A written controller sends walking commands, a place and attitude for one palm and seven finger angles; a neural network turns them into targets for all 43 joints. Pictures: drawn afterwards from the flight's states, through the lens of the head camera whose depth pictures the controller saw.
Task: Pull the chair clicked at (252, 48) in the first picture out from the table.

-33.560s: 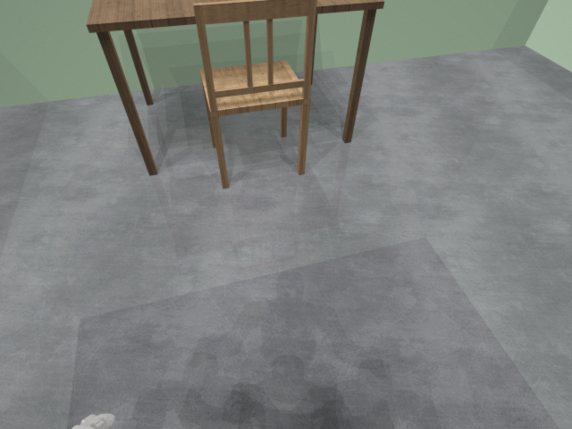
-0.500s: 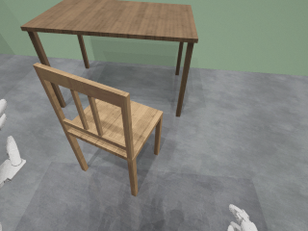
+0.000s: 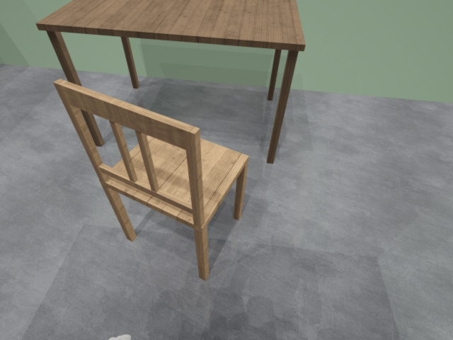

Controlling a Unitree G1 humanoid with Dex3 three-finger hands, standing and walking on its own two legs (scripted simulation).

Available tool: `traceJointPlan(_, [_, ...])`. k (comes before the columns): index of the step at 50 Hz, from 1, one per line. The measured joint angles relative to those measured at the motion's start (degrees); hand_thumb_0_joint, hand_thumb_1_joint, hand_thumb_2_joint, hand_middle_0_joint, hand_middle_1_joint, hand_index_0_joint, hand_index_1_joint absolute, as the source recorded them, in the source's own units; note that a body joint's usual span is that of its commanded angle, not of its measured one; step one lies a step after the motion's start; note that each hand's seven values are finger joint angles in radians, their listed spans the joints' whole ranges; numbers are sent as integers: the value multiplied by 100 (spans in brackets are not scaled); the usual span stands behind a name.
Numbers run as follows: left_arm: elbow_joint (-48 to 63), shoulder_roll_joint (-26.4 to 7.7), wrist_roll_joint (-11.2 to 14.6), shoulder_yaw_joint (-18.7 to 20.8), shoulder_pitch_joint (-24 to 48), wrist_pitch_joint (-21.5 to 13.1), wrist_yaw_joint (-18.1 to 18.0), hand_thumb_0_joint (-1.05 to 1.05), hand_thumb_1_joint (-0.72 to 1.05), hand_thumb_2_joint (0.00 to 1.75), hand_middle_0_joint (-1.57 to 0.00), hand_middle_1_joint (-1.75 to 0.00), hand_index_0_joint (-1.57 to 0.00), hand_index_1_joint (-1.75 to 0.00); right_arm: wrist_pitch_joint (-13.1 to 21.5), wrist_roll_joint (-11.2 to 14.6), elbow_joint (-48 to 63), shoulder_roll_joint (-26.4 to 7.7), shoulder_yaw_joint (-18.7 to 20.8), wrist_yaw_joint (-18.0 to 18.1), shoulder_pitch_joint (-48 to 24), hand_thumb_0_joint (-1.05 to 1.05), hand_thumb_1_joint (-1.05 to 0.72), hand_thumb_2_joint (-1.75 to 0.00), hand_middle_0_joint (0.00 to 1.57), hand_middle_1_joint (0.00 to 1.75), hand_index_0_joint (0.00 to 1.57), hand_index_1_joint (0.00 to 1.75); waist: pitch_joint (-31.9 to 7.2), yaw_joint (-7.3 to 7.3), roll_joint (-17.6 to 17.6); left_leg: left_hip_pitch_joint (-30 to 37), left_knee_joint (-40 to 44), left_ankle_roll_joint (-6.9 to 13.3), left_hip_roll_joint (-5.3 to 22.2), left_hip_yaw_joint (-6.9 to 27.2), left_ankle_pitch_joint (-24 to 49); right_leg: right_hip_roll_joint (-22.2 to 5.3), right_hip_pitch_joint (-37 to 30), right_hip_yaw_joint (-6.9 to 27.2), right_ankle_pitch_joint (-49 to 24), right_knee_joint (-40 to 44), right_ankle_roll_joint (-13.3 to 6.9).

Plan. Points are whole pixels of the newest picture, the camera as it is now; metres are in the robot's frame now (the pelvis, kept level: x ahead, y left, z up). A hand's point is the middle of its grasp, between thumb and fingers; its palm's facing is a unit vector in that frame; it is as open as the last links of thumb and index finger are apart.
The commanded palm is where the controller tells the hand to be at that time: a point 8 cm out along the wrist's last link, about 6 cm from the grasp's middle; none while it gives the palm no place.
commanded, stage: let the arm hang, fingers relaxed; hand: left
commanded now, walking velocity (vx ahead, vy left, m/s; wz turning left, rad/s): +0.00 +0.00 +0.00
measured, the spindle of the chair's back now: (124, 152) +0.63 +0.32 -0.10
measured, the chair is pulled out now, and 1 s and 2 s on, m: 0.51 0.51 0.51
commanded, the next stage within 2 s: look to check the result in 0.86 s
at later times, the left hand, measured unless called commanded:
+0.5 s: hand out of the picture +0.00 +0.17 -0.16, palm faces +0.02 -0.98 -0.18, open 7.3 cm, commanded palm none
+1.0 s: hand out of the picture +0.02 +0.15 -0.16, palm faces +0.02 -0.99 -0.16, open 7.3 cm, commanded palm none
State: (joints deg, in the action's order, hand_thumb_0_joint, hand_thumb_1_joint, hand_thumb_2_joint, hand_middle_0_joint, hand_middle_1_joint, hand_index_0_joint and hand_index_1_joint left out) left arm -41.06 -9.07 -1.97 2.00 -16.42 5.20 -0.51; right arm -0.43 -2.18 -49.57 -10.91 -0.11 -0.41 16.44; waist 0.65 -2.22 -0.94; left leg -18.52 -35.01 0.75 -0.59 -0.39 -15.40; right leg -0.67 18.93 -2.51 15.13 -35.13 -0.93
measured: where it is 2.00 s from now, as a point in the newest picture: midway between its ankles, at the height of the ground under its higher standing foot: outside the picture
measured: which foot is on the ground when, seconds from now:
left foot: down 0.00-1.00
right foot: down 0.00-1.00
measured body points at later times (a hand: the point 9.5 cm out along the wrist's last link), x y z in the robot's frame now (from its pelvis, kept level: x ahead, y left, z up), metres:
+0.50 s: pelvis +0.02 +0.01 +0.02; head +0.04 +0.00 +0.47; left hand +0.00 +0.22 -0.14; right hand +0.01 -0.20 -0.15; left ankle +0.04 +0.11 -0.73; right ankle +0.04 -0.11 -0.73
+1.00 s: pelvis +0.03 +0.00 +0.02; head +0.05 -0.01 +0.47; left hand +0.02 +0.21 -0.14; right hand -0.01 -0.20 -0.15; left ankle +0.04 +0.11 -0.73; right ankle +0.04 -0.11 -0.73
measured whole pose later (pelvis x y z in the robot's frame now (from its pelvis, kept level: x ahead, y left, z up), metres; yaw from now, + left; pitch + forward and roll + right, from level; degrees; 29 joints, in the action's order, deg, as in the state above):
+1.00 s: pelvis +0.03 +0.00 +0.02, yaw -1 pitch -2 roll +0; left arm -64.1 -6.1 -0.7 0.1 -17.4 0.1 -2.0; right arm 0.5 -0.6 -64.2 -6.1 0.1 1.9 19.8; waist 3.5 -0.4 0.6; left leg -10.0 -24.2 0.6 -0.2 -1.2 -12.8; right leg 0.0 10.8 -1.6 12.2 -24.4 -0.9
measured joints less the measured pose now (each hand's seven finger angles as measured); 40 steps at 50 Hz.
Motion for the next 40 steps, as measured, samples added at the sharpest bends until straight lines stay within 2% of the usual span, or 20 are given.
traceJointPlan(2, [-519, 110, 120, 138, -57, -139, -144, -2, 98, 90, -20, -30, -20, -30, 23, 30, -179, 158, -43, 30, 129, 1, -91, -90, 19, 30, 20, 30, 111, 47, -127, 67, 211, -14, 41, 20, 92, 47, -99, -19, -128, 275, -10])
traceJointPlan(5, [-1019, -82, 89, 124, -125, -279, -126, -4, 103, 90, -20, -30, -21, -30, 10, 51, -497, 270, -28, 108, 315, 1, -92, -90, 20, 30, 20, 30, 239, 179, -169, 189, 485, -33, 80, 66, 206, 95, -286, -64, -292, 667, -30])
traceJointPlan(9, [-1598, -192, 100, 7, -293, -346, -88, -3, 100, 90, -20, -30, -21, -30, 13, 107, -829, 295, -6, 162, 449, 1, -92, -90, 20, 30, 20, 30, 317, 246, -71, 386, 722, -18, 71, 57, 260, 93, -501, -54, -375, 949, -10])
traceJointPlan(17, [-2244, -46, 121, -154, -365, -388, -114, 0, 93, 90, -20, -30, -20, -30, 53, 161, -1159, 333, -7, 212, 352, 0, -91, -90, 19, 30, 20, 30, 343, 250, 143, 693, 963, 39, 0, -27, 290, 25, -730, 30, -357, 1064, 51])
traceJointPlan(28, [-2283, 301, 103, -229, -76, -483, -135, 0, 91, 90, -19, -30, -20, -30, 76, 149, -1313, 428, -3, 208, 193, 1, -92, -90, 20, 30, 20, 30, 212, 224, 193, 800, 1065, 48, -28, -83, 308, -2, -761, 88, -323, 1037, 64])
traceJointPlan(40, [-2273, 254, 114, -184, -67, -508, -142, 1, 92, 90, -20, -30, -20, -30, 89, 145, -1405, 464, 22, 221, 327, 0, -91, -90, 19, 30, 20, 30, 242, 187, 154, 815, 1067, 8, 21, -91, 275, 46, -770, 96, -299, 1045, 25])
